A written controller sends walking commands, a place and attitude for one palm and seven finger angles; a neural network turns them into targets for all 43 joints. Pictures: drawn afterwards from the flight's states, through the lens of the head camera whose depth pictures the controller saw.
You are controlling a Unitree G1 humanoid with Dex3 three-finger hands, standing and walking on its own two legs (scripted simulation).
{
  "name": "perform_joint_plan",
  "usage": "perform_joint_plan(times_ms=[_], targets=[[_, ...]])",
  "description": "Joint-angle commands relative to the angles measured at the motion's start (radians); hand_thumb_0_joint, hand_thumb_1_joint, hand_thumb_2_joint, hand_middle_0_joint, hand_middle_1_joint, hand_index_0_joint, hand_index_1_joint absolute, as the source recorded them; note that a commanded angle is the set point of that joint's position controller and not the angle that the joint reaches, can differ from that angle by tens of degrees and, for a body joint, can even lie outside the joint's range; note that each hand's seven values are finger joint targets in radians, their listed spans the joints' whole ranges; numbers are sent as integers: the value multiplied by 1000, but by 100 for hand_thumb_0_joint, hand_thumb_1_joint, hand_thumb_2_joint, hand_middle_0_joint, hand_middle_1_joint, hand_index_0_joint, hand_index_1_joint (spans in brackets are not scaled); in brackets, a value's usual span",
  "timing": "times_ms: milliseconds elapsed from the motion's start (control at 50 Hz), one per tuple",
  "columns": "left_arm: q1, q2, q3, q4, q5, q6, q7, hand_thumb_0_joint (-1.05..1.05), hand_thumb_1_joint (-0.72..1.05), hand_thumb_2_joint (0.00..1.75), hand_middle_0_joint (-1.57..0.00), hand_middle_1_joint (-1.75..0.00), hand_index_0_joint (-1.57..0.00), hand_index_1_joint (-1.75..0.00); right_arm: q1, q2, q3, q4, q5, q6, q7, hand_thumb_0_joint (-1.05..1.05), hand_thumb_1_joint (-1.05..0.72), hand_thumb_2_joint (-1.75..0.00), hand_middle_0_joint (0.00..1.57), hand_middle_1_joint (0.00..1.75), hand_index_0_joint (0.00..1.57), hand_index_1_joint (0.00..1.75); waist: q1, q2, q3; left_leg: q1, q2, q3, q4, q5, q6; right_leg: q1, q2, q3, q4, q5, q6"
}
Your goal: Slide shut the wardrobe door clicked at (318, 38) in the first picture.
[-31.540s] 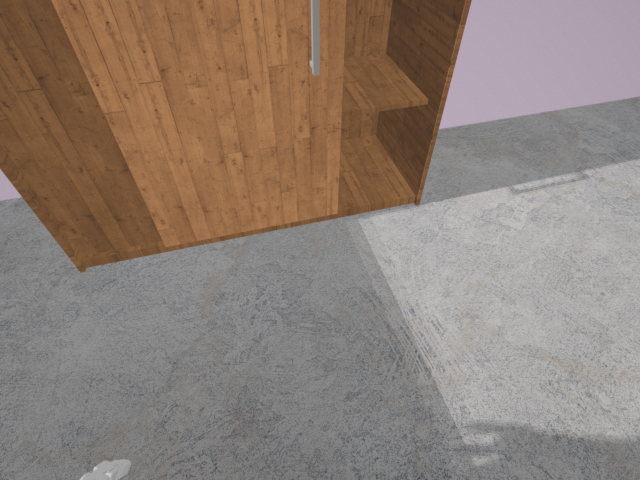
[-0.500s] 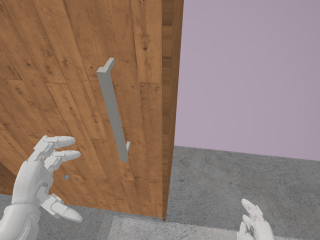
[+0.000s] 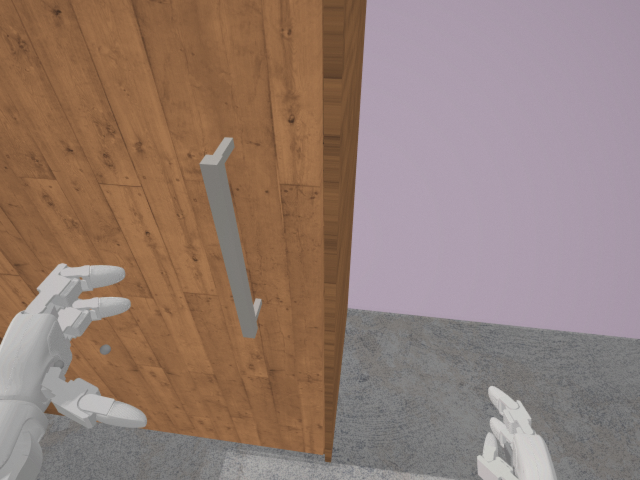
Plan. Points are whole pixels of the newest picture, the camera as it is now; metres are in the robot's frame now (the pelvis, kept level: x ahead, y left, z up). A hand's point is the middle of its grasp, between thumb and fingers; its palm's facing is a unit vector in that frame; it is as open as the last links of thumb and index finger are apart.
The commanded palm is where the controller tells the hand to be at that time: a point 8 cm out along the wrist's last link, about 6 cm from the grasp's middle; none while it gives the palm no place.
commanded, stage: draw the hand back to the body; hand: left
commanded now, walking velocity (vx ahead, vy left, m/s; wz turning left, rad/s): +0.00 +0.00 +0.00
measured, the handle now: (239, 252) +0.37 +0.17 +0.11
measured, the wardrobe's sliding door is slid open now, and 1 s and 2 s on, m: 0.00 0.00 0.00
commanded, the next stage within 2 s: step back with the hand held close in 1.00 s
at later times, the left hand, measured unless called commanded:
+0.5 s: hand (90, 317) +0.21 +0.27 +0.16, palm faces +0.42 -0.82 -0.39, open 10.0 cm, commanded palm +0.16 +0.30 +0.18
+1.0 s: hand (85, 317) +0.20 +0.27 +0.17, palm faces +0.44 -0.82 -0.37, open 7.4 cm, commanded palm +0.15 +0.30 +0.19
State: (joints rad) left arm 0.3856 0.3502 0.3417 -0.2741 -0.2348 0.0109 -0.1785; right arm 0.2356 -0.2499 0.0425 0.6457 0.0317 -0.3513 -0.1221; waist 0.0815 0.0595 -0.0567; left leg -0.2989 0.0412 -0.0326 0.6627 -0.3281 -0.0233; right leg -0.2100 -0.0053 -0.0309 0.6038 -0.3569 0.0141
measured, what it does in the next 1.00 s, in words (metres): stands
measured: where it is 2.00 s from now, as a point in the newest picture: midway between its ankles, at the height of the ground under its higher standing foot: outside the picture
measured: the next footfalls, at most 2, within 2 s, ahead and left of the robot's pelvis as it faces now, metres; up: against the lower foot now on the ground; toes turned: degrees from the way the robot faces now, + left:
none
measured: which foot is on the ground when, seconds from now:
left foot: down 0.00-1.00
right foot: down 0.00-1.00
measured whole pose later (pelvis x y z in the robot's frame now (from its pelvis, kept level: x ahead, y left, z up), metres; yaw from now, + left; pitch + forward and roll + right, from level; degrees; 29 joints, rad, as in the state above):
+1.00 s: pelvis +0.01 +0.00 +0.01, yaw -2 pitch -5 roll +0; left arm 0.44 0.34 0.34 -0.37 -0.08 -0.06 0.10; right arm 0.20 -0.22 0.01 0.65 0.00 -0.14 -0.08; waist 0.08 0.06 0.01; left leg -0.13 0.03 0.01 0.47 -0.26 -0.02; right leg -0.06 -0.02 0.01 0.44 -0.28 0.02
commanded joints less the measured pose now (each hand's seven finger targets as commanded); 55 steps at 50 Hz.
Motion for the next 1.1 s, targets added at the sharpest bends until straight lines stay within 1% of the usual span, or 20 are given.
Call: perform_joint_plan(times_ms=[0,60,160,260,300,360,420,460,520,540,600,620,660,700,740,760,920,960,1060,1080], targets=[[-31,138,40,-237,113,-106,221,0,-19,37,-24,-94,-24,-94,-130,-91,-50,-164,-19,5,14,0,-90,-90,20,30,20,30,-7,-5,20,88,-22,38,-136,104,39,-77,-18,7,-162,117,-30],[-37,162,44,-292,141,-129,265,0,-8,43,-23,-87,-23,-87,-139,-92,-57,-166,-24,37,18,0,-90,-90,20,30,20,30,-10,22,-27,123,-20,43,-157,119,42,-37,-24,9,-165,136,-29],[-66,187,65,-294,163,-144,299,0,10,51,-23,-77,-23,-77,-153,-90,-60,-157,-30,66,11,0,-90,-90,20,30,20,30,-12,-23,-3,148,-13,36,-191,146,43,-12,-22,0,-183,154,-29],[-41,174,64,-291,171,-146,305,0,28,60,-22,-66,-22,-66,-162,-82,-58,-150,-32,85,17,0,-90,-90,20,30,20,30,-5,25,3,174,-8,38,-218,199,36,18,-21,-5,-183,201,-32],[-17,178,76,-284,167,-145,303,0,36,64,-22,-62,-22,-62,-165,-82,-60,-153,-31,94,22,0,-90,-90,20,30,20,30,0,-16,4,178,-5,40,-222,237,37,31,-20,-6,-181,240,-30],[-8,165,76,-267,166,-144,299,0,47,69,-22,-55,-22,-55,-164,-80,-60,-150,-31,109,28,0,-90,-90,20,30,20,30,-3,-4,33,176,-4,43,-230,257,34,36,-18,-8,-189,256,-31],[-12,187,101,-300,165,-145,298,0,57,74,-21,-49,-21,-49,-163,-81,-67,-159,-31,118,33,0,-90,-90,20,30,20,30,2,-25,-17,201,-1,47,-230,305,35,63,-19,-7,-182,302,-29],[-17,180,97,-297,164,-143,296,0,65,78,-21,-45,-21,-45,-165,-78,-65,-158,-30,128,34,0,-90,-90,20,30,20,30,0,13,9,200,-1,53,-235,299,33,57,-20,-5,-194,297,-30],[-19,194,115,-309,161,-143,297,0,75,83,-21,-38,-21,-38,-167,-78,-69,-162,-30,134,35,0,-90,-90,20,30,20,30,2,-11,-9,213,-2,57,-234,317,36,68,-20,-3,-196,326,-28],[-37,205,125,-323,162,-142,298,0,79,85,-20,-36,-20,-36,-170,-84,-70,-162,-30,138,34,0,-90,-90,20,30,20,30,0,12,-20,218,-1,57,-238,314,33,77,-22,-3,-198,315,-28],[-39,188,116,-291,156,-136,295,0,90,90,-20,-30,-20,-30,-171,-78,-68,-162,-30,149,33,0,-90,-90,20,30,20,30,-1,-18,22,212,-2,61,-240,297,37,59,-19,-3,-215,311,-26],[-42,192,119,-297,157,-139,295,0,90,90,-20,-30,-20,-30,-171,-79,-71,-163,-31,150,33,0,-90,-90,20,30,20,30,0,-34,12,214,-2,61,-240,299,38,63,-18,-3,-213,314,-26],[-40,182,110,-294,159,-138,293,0,90,90,-20,-30,-20,-30,-174,-77,-70,-161,-32,154,31,0,-90,-90,20,30,20,30,-1,9,15,221,-5,69,-239,300,39,63,-21,1,-220,320,-26],[-39,174,102,-291,157,-135,292,0,90,90,-20,-30,-20,-30,-174,-78,-71,-162,-31,157,33,0,-90,-90,20,30,20,30,-2,-16,15,224,-4,66,-244,296,38,63,-19,-1,-222,310,-24],[-62,190,112,-302,159,-133,294,0,90,90,-20,-30,-20,-30,-179,-83,-72,-164,-31,161,32,0,-90,-90,20,30,20,30,-3,23,6,229,-5,66,-252,267,36,67,-21,0,-230,276,-25],[-64,185,107,-314,159,-138,295,0,90,90,-20,-30,-20,-30,-178,-76,-69,-163,-33,157,32,0,-90,-90,20,30,20,30,-2,13,29,217,-6,62,-251,272,37,62,-20,0,-232,287,-27],[-48,193,118,-316,159,-143,296,0,90,90,-20,-30,-20,-30,-179,-76,-71,-161,-34,152,32,0,-90,-90,20,30,20,30,2,-10,7,229,-7,64,-254,274,38,70,-17,1,-235,288,-26],[-56,190,115,-320,161,-143,296,0,90,90,-20,-30,-20,-30,-180,-74,-70,-161,-35,150,30,0,-90,-90,20,30,20,30,0,17,16,228,-8,66,-255,269,38,68,-19,1,-239,284,-27],[-54,181,107,-292,158,-142,291,0,90,90,-20,-30,-20,-30,-184,-76,-72,-159,-34,156,29,0,-90,-90,20,30,20,30,-2,-36,46,219,-6,67,-260,246,42,53,-17,2,-253,259,-23],[-44,182,111,-287,159,-142,291,0,90,90,-20,-30,-20,-30,-181,-77,-73,-157,-35,156,30,0,-90,-90,20,30,20,30,0,-19,30,225,-7,69,-259,248,42,59,-18,2,-249,262,-24]])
